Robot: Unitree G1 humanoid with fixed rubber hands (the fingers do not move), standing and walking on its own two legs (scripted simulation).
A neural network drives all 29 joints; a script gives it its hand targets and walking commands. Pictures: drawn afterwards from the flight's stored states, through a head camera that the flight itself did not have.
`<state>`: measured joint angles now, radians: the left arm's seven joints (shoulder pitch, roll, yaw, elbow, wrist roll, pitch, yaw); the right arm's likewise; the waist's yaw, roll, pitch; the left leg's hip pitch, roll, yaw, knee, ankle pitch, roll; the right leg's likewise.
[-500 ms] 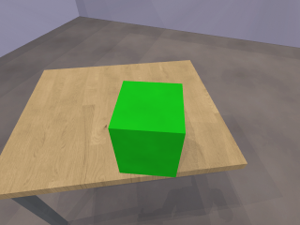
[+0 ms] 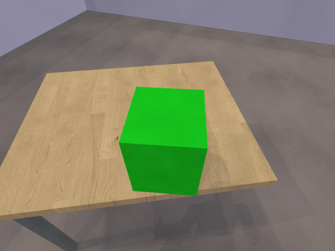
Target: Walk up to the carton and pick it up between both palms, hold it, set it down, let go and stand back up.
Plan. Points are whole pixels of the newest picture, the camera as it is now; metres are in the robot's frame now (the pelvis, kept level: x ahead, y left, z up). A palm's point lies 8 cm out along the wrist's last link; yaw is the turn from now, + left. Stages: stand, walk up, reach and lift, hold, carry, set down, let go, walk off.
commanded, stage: stand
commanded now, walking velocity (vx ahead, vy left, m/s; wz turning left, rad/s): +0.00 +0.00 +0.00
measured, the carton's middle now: (167, 142) +0.42 +0.03 -0.01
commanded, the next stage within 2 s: none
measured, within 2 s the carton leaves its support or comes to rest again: neither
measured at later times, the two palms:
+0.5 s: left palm out of the picture +0.07 +0.25 -0.14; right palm out of the picture +0.06 -0.29 -0.12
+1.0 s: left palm out of the picture +0.08 +0.25 -0.13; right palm out of the picture +0.06 -0.29 -0.12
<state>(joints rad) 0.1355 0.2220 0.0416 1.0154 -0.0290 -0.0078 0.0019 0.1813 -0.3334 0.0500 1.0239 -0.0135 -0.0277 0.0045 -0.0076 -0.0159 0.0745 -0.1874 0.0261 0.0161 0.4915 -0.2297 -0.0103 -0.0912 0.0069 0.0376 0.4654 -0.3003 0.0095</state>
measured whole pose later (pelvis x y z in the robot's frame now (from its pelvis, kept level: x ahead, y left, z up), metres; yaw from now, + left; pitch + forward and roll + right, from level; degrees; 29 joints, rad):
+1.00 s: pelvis +0.00 +0.00 +0.00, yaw +0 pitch -4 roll +0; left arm 0.12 0.22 0.04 1.08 -0.03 0.00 0.00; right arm 0.18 -0.34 0.05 1.04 -0.01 -0.03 0.00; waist -0.01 -0.01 0.08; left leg -0.19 0.03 0.02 0.49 -0.23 -0.01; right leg -0.09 0.01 0.04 0.47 -0.30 0.01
